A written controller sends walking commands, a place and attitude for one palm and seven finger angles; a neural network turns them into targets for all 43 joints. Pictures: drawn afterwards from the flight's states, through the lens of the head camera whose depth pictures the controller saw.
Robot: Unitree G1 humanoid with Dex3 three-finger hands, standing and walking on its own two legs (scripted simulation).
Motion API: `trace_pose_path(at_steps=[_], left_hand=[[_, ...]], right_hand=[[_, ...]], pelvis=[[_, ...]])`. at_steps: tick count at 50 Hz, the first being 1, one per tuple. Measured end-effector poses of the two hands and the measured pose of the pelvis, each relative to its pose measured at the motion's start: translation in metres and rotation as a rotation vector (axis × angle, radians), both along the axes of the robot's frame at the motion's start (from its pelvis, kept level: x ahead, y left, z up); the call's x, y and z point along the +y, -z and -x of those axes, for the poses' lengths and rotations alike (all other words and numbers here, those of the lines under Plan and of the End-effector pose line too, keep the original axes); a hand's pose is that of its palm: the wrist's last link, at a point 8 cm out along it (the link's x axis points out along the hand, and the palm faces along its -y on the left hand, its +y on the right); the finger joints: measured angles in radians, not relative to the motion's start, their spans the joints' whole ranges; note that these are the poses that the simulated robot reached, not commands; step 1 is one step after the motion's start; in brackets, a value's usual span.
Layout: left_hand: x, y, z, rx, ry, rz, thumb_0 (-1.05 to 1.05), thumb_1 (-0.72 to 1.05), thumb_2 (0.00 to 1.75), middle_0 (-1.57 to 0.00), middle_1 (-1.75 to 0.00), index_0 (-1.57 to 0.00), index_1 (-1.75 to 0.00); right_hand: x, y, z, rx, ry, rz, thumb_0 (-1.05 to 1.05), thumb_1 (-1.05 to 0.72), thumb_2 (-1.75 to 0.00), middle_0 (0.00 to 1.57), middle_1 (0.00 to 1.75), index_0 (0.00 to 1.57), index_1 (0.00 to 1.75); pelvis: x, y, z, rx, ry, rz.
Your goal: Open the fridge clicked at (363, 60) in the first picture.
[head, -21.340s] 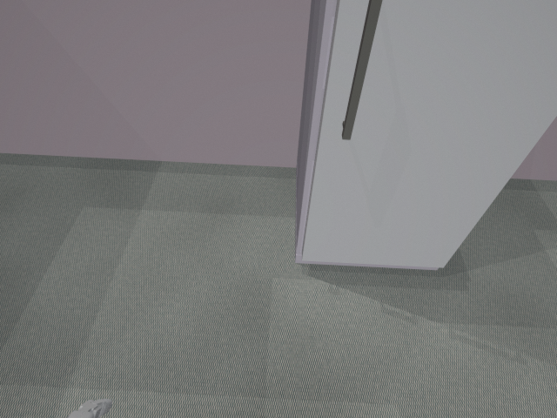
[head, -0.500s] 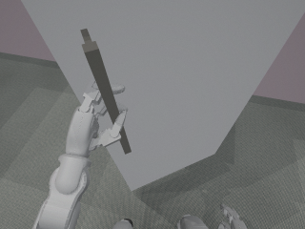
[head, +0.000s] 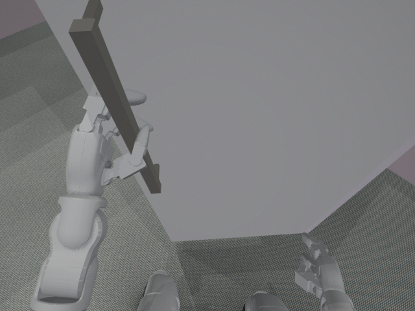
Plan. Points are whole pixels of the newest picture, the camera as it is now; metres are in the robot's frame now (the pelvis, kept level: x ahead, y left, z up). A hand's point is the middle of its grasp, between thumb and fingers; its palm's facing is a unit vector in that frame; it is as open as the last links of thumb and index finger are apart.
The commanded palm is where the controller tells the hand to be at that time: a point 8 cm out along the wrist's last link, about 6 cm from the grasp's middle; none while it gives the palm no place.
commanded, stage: walk backward, drawing the door open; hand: left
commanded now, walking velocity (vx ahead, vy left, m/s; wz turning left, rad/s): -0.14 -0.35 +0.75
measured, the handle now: (135, 128) +0.35 +0.14 +0.17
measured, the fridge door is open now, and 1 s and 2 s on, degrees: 50 75 68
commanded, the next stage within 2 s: stop walking and hold the door back in 0.50 s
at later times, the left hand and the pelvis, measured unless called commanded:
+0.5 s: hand (172, 250) +0.18 +0.05 +0.18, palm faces +0.53 -0.81 -0.25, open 6.4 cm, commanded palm +0.13 +0.08 +0.18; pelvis -0.02 -0.22 +0.02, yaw +22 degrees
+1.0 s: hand (207, 305) +0.13 +0.01 +0.19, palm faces +0.74 -0.63 -0.22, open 5.5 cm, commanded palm +0.11 +0.07 +0.17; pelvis -0.08 -0.37 +0.02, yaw +36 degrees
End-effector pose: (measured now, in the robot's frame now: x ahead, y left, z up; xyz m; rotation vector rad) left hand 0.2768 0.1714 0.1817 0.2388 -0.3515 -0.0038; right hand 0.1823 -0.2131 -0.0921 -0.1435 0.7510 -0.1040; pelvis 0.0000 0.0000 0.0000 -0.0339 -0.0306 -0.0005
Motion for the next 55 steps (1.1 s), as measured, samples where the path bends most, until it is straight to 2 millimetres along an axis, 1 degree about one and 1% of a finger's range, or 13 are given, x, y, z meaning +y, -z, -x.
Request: trace_pose_path(at_steps=[3, 8, 13, 17, 21, 25, 29, 35, 41, 45, 48, 51, 55], left_hand=[[-0.009, -0.003, 0.020, 0.032, -0.089, -0.003, -0.07, 0.64, 0.82, -0.46, -1.40, -0.21, -1.30], [-0.021, -0.006, 0.050, 0.071, -0.173, 0.008, -0.05, 0.64, 0.81, -0.46, -1.40, -0.24, -1.34], [-0.033, -0.001, 0.074, -0.001, -0.214, 0.033, -0.05, 0.64, 0.82, -0.46, -1.40, -0.25, -1.34], [-0.046, -0.002, 0.096, -0.003, -0.307, 0.024, -0.05, 0.64, 0.82, -0.46, -1.40, -0.26, -1.36], [-0.062, -0.005, 0.120, 0.046, -0.414, 0.018, -0.04, 0.65, 0.81, -0.46, -1.40, -0.27, -1.36], [-0.082, -0.006, 0.144, 0.063, -0.550, 0.003, -0.04, 0.66, 0.82, -0.46, -1.40, -0.25, -1.35], [-0.106, -0.005, 0.169, 0.038, -0.712, -0.029, -0.06, 0.66, 0.83, -0.46, -1.40, -0.23, -1.34], [-0.133, -0.008, 0.203, 0.081, -0.800, -0.032, -0.06, 0.64, 0.82, -0.46, -1.40, -0.28, -1.37], [-0.138, -0.007, 0.211, 0.059, -0.838, 0.020, -0.09, 0.60, 0.81, -0.46, -1.40, -0.38, -1.39], [-0.137, -0.006, 0.207, 0.034, -0.837, 0.069, -0.07, 0.61, 0.82, -0.46, -1.42, -0.42, -1.40], [-0.138, -0.008, 0.202, 0.063, -0.833, 0.073, -0.06, 0.66, 0.83, -0.46, -1.42, -0.44, -1.40], [-0.137, -0.014, 0.200, 0.141, -0.861, 0.066, -0.06, 0.66, 0.81, -0.46, -1.42, -0.43, -1.40], [-0.135, -0.019, 0.194, 0.225, -0.892, 0.081, -0.06, 0.66, 0.79, -0.46, -1.41, -0.43, -1.40]], right_hand=[[-0.021, 0.003, -0.001, 0.031, -0.015, 0.003, 0.01, -0.90, -0.90, 0.20, 0.30, 0.20, 0.30], [-0.046, -0.011, -0.002, 0.054, -0.077, 0.030, 0.01, -0.90, -0.90, 0.20, 0.30, 0.19, 0.30], [-0.064, -0.014, -0.011, 0.000, -0.165, 0.083, 0.01, -0.90, -0.90, 0.20, 0.30, 0.19, 0.30], [-0.078, -0.023, -0.006, 0.040, -0.273, 0.083, 0.01, -0.90, -0.90, 0.20, 0.30, 0.19, 0.30], [-0.103, -0.029, -0.007, 0.060, -0.355, 0.063, 0.01, -0.90, -0.90, 0.20, 0.30, 0.20, 0.30], [-0.136, -0.020, -0.019, 0.050, -0.396, 0.024, 0.01, -0.90, -0.90, 0.20, 0.30, 0.20, 0.30], [-0.172, -0.005, -0.042, 0.029, -0.428, 0.006, 0.01, -0.90, -0.90, 0.20, 0.30, 0.20, 0.30], [-0.220, -0.019, -0.060, 0.035, -0.470, 0.102, 0.01, -0.90, -0.90, 0.20, 0.30, 0.20, 0.30], [-0.241, -0.040, -0.067, -0.012, -0.563, 0.175, 0.01, -0.90, -0.90, 0.20, 0.30, 0.19, 0.30], [-0.247, -0.053, -0.060, -0.071, -0.612, 0.185, 0.01, -0.90, -0.90, 0.20, 0.30, 0.19, 0.30], [-0.251, -0.053, -0.044, -0.093, -0.618, 0.157, 0.01, -0.90, -0.90, 0.20, 0.30, 0.19, 0.30], [-0.258, -0.042, -0.018, -0.042, -0.609, 0.098, 0.01, -0.90, -0.90, 0.19, 0.30, 0.19, 0.30], [-0.274, -0.015, 0.021, 0.108, -0.629, 0.077, 0.01, -0.90, -0.90, 0.20, 0.30, 0.20, 0.30]], pelvis=[[-0.023, -0.006, 0.005, -0.012, -0.040, -0.035], [-0.057, -0.020, 0.010, 0.008, -0.140, -0.069], [-0.089, -0.006, 0.019, 0.044, -0.217, -0.050], [-0.131, -0.018, 0.028, -0.001, -0.280, -0.042], [-0.173, -0.028, 0.031, -0.013, -0.332, 0.009], [-0.217, -0.022, 0.024, -0.015, -0.377, 0.018], [-0.263, -0.005, 0.016, -0.008, -0.424, -0.015], [-0.301, -0.020, 0.019, -0.003, -0.526, -0.059], [-0.333, -0.025, 0.031, 0.015, -0.592, -0.070], [-0.350, -0.020, 0.052, 0.022, -0.609, -0.065], [-0.361, -0.020, 0.069, -0.005, -0.611, -0.066], [-0.371, -0.026, 0.078, -0.018, -0.636, -0.032], [-0.388, -0.027, 0.080, -0.014, -0.648, -0.028]])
